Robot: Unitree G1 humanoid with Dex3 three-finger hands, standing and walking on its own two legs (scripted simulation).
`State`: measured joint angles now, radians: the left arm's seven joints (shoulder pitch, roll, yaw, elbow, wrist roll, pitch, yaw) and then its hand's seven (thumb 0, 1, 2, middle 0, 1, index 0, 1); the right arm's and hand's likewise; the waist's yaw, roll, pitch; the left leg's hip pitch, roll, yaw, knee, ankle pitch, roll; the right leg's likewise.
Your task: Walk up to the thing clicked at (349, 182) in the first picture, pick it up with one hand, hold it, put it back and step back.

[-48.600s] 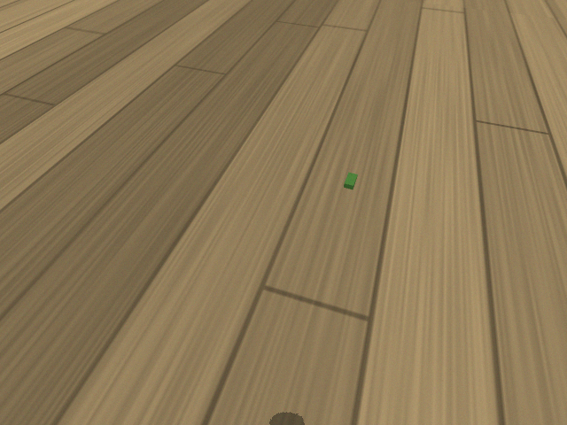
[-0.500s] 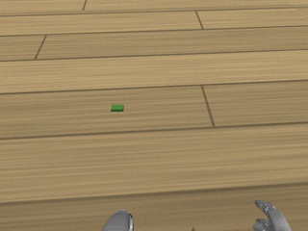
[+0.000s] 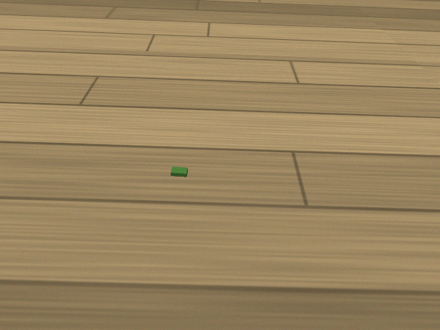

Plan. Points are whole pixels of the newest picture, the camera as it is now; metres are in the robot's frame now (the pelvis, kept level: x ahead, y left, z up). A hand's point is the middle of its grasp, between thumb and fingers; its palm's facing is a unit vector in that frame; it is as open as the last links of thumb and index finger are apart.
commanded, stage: step back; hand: left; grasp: from above
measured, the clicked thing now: (179, 171) +1.13 +0.22 -0.75
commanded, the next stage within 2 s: stand in 0.70 s
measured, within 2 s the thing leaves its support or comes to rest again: neither
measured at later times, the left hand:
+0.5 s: hand out of the picture +0.09 +0.29 -0.16, palm faces +0.02 -0.93 -0.38, open 7.4 cm
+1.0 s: hand out of the picture +0.13 +0.27 -0.14, palm faces -0.05 -0.94 -0.34, open 7.4 cm
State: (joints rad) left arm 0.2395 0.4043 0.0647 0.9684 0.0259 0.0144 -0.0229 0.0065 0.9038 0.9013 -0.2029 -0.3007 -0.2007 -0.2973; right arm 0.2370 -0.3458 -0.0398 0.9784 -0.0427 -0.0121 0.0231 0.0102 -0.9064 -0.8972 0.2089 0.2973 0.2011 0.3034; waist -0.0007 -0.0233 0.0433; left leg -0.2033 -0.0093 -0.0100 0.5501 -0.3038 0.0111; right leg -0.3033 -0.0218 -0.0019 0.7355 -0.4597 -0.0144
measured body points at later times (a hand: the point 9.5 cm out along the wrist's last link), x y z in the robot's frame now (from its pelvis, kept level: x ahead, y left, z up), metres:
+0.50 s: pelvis +0.03 +0.02 +0.00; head +0.05 +0.02 +0.44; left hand +0.09 +0.33 -0.13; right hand +0.15 -0.28 -0.13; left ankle +0.08 +0.15 -0.73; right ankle +0.01 -0.12 -0.73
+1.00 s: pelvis +0.04 +0.02 +0.02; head +0.05 +0.02 +0.47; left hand +0.14 +0.31 -0.12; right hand +0.13 -0.29 -0.11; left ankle +0.08 +0.15 -0.73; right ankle +0.01 -0.12 -0.73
